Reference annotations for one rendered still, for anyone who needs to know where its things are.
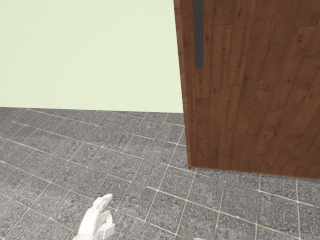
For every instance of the wardrobe door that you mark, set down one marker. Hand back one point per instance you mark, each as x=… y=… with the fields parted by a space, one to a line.
x=255 y=104

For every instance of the robot left hand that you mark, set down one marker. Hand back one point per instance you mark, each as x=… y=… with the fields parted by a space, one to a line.
x=93 y=220

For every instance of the handle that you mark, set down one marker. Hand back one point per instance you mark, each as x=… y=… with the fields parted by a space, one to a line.
x=198 y=17

